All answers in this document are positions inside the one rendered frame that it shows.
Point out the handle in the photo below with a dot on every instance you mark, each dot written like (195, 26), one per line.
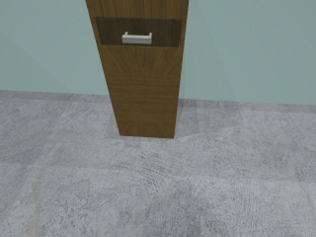
(126, 38)

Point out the drawer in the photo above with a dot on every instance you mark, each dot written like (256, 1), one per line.
(165, 32)

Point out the cabinet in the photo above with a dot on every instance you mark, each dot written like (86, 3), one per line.
(143, 81)

